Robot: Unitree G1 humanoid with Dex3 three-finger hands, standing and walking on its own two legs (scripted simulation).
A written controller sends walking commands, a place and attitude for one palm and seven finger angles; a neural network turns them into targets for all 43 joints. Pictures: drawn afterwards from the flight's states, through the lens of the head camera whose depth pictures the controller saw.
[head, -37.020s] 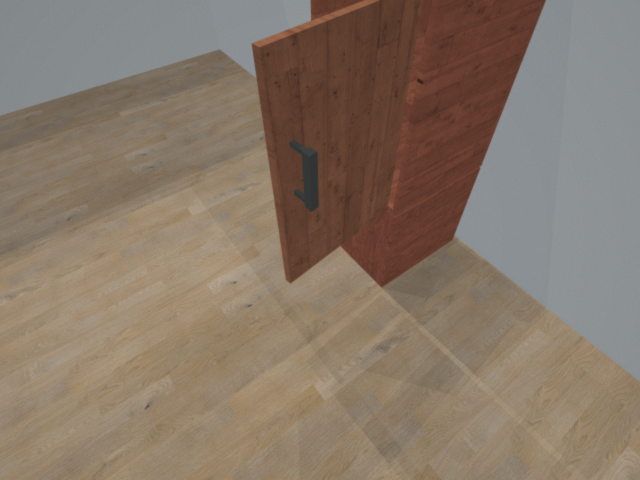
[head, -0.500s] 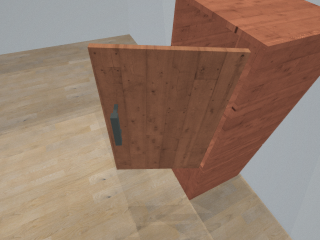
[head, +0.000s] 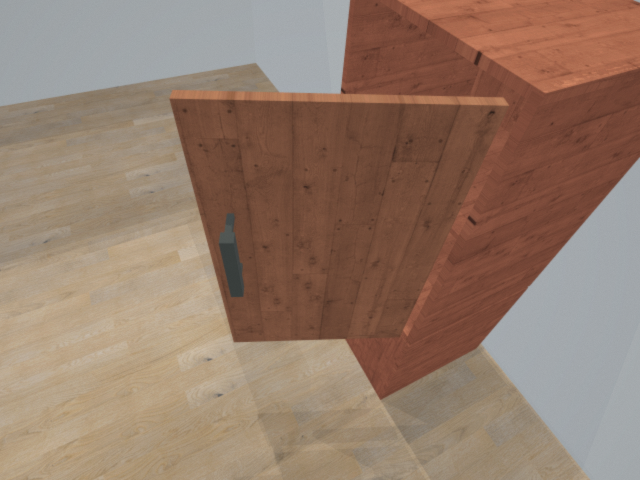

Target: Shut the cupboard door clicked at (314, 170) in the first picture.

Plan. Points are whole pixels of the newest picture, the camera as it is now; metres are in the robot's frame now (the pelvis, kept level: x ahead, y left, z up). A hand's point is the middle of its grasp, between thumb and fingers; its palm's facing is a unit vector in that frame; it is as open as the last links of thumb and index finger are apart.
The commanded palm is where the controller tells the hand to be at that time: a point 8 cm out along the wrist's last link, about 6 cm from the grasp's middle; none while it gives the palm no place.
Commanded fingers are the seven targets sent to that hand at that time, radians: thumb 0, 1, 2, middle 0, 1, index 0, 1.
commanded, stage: look again from close up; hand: left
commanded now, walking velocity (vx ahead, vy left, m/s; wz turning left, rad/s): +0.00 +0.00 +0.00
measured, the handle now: (233, 256) +0.41 +0.16 +0.00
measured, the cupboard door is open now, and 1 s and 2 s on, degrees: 67 67 67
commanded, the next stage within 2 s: raise the hand and make a fist in 0.32 s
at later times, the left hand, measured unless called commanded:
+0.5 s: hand out of the picture +0.06 +0.18 -0.14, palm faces +0.17 -0.96 -0.23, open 7.3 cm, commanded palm +0.09 +0.22 -0.07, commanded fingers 0.00 0.90 0.90 -0.27 -0.38 -0.27 -0.38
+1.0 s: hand out of the picture +0.10 +0.16 -0.04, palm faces +0.27 -0.96 -0.07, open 5.4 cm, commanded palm +0.10 +0.21 -0.04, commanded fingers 0.00 0.90 0.90 -0.73 -0.88 -0.73 -0.88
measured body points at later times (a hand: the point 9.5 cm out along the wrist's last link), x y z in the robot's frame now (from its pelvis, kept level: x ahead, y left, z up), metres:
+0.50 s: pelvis -0.02 -0.01 +0.00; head +0.01 +0.00 +0.45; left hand +0.05 +0.23 -0.12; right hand +0.02 -0.25 -0.14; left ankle -0.03 +0.05 -0.74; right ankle -0.05 -0.15 -0.71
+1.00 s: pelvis -0.05 -0.07 -0.10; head +0.00 -0.06 +0.34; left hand +0.08 +0.21 -0.03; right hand +0.21 -0.28 -0.14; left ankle -0.03 +0.04 -0.74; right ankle +0.02 -0.12 -0.74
